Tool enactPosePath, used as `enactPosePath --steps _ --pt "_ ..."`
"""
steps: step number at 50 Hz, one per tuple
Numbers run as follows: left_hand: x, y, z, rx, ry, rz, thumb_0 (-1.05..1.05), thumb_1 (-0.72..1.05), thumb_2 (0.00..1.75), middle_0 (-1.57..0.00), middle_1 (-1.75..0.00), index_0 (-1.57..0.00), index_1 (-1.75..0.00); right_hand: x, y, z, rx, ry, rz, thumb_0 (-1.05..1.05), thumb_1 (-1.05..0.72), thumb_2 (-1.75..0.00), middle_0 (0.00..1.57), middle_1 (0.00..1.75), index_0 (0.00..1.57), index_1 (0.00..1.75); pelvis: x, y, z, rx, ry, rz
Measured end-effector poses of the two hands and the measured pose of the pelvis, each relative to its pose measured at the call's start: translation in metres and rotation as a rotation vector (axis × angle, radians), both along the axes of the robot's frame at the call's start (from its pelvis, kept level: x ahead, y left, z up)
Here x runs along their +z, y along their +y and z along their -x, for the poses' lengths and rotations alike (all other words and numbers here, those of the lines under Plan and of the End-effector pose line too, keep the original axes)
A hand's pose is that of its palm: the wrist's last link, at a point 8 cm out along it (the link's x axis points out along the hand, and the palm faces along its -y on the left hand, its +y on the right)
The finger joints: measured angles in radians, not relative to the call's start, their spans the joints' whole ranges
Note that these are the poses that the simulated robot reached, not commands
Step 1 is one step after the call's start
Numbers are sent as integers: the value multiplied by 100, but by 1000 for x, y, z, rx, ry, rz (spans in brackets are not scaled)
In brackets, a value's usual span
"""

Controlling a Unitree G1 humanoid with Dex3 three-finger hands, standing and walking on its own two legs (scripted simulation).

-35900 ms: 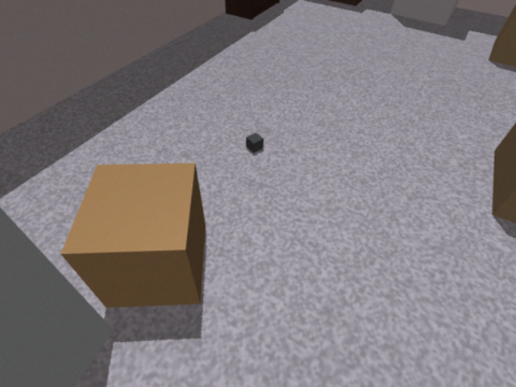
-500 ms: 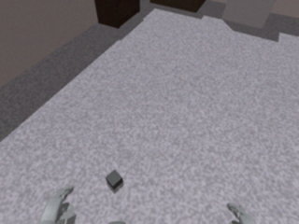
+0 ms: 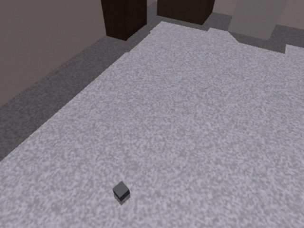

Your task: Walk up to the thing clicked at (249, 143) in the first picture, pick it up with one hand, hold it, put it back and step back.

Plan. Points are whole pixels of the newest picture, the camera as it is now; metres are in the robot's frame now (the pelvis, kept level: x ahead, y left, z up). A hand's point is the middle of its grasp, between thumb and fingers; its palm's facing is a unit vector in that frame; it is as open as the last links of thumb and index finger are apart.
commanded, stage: stand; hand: left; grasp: from above
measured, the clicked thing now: (121, 191) +0.46 +0.20 -0.74
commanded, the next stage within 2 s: step back in 1.86 s
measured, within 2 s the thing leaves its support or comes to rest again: neither
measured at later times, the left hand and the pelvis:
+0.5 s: hand out of the picture +0.05 +0.23 -0.15, palm faces +0.02 -0.94 -0.34, open 7.4 cm; pelvis +0.00 -0.01 +0.01, yaw +0 degrees
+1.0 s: hand out of the picture +0.07 +0.23 -0.15, palm faces +0.02 -0.94 -0.34, open 7.4 cm; pelvis +0.01 -0.02 +0.01, yaw +0 degrees
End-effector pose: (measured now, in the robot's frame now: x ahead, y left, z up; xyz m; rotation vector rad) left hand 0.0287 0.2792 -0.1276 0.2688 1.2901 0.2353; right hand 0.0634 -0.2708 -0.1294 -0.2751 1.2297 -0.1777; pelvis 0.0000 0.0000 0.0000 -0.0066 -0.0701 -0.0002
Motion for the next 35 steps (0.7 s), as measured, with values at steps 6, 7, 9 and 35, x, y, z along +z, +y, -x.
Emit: enactPosePath --steps 6,7,9,35 --pt "6 3 -2 1 -10 -16 1 90 90 -21 -30 -20 -30 1 -3 -2 1 -6 -4 0 -90 -90 20 30 20 30 3 -2 2 4 -8 -2" --pt "7 3 -3 1 -12 -18 1 91 90 -21 -30 -20 -30 2 -5 -2 1 -7 -3 0 -90 -90 20 30 20 30 3 -3 3 4 -9 -2" --pt "8 4 -4 1 -17 -21 1 91 90 -21 -30 -20 -30 2 -7 -2 0 -8 -1 0 -90 -90 20 30 20 30 3 -4 3 5 -10 -2" --pt "11 -8 -23 -13 -15 -13 1 90 90 -21 -30 -20 -30 5 -33 6 -5 44 20 0 -90 -90 20 30 20 30 6 -18 -1 3 5 0"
